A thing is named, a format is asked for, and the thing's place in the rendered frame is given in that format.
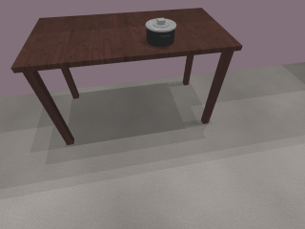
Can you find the pot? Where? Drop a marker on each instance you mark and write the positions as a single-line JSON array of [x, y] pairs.
[[160, 39]]

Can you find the table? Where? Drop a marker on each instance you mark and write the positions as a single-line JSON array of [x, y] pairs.
[[65, 42]]

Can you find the lid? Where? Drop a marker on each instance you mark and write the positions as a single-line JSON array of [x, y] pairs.
[[152, 25]]

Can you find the knob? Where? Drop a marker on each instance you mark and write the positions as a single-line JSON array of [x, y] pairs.
[[161, 20]]

